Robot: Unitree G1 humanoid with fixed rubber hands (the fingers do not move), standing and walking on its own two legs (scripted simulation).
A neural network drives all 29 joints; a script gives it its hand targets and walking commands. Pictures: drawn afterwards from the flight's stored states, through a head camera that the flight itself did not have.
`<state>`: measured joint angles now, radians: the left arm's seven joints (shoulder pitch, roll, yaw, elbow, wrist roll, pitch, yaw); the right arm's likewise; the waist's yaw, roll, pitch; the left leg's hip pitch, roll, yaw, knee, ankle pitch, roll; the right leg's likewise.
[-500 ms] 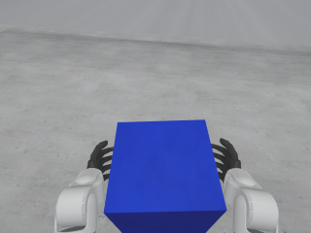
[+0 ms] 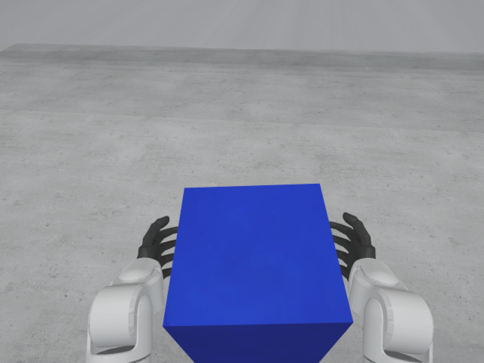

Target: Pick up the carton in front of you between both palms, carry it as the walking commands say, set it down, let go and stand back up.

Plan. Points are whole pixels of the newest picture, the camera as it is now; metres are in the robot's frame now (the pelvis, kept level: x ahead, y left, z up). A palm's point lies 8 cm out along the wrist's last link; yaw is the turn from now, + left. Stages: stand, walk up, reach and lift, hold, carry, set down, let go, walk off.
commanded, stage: carry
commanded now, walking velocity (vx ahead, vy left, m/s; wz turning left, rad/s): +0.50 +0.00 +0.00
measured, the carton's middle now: (254, 280) +0.26 +0.00 +0.03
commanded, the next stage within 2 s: none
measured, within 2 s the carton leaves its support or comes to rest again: neither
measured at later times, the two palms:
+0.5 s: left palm (185, 133) +0.60 +0.17 +0.09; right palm (314, 129) +0.59 -0.13 +0.11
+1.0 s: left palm (213, 74) +0.91 +0.13 +0.10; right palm (310, 73) +0.91 -0.17 +0.10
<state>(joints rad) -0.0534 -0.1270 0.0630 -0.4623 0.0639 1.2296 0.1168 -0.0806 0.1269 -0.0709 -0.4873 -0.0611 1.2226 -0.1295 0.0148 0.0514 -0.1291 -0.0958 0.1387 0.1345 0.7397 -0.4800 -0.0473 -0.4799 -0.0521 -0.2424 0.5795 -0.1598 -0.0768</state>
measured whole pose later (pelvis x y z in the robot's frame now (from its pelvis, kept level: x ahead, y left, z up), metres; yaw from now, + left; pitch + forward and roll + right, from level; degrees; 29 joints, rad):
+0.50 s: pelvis +0.35 +0.03 +0.00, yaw -2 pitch +3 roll +1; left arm -0.05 -0.13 0.08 -0.52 0.07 1.25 0.11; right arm -0.10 0.13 -0.05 -0.50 -0.06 1.21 -0.13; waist -0.02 -0.04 -0.09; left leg -0.50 0.04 0.25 0.57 -0.13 0.10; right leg -0.01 -0.11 -0.13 0.73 -0.48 0.03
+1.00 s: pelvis +0.65 -0.01 +0.01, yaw -1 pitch +3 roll -1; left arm -0.10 -0.13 0.07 -0.45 0.07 1.23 0.11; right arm -0.11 0.13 -0.09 -0.50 -0.07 1.23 -0.13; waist 0.02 0.06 -0.05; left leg -0.16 0.07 0.10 0.77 -0.52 -0.05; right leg -0.44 -0.03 -0.24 0.48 -0.11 -0.09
